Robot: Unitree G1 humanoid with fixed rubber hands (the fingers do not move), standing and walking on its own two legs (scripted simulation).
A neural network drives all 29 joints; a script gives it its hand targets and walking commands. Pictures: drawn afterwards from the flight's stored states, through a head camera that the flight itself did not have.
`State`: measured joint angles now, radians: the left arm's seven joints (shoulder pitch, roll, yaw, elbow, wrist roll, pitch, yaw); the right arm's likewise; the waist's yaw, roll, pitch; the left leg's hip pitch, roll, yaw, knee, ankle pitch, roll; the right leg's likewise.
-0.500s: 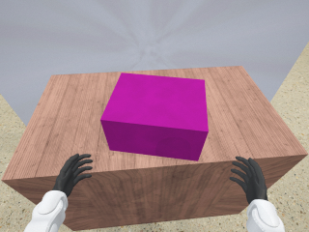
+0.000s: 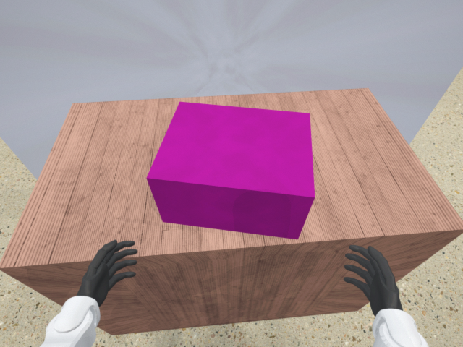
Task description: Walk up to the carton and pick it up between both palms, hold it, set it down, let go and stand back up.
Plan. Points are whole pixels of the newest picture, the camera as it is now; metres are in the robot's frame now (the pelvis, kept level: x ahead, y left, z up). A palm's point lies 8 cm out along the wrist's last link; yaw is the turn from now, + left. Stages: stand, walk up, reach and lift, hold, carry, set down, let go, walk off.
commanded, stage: set down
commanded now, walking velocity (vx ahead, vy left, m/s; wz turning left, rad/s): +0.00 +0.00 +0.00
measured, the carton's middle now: (236, 167) +0.47 +0.00 +0.00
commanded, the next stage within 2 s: let go in 1.30 s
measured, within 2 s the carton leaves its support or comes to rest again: neither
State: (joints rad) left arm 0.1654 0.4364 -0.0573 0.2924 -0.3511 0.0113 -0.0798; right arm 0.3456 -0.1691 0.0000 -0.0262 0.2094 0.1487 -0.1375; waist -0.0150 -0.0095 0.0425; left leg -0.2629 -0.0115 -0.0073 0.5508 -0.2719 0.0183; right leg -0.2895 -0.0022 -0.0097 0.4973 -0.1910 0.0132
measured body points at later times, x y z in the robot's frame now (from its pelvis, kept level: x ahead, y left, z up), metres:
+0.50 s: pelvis +0.01 +0.00 +0.00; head +0.02 +0.01 +0.45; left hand +0.23 +0.25 -0.01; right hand +0.19 -0.22 -0.03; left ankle +0.02 +0.11 -0.73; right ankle +0.05 -0.13 -0.73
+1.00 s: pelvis +0.02 +0.00 +0.01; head +0.03 -0.02 +0.46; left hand +0.24 +0.24 -0.01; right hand +0.19 -0.22 -0.08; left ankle +0.02 +0.11 -0.73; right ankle +0.05 -0.13 -0.73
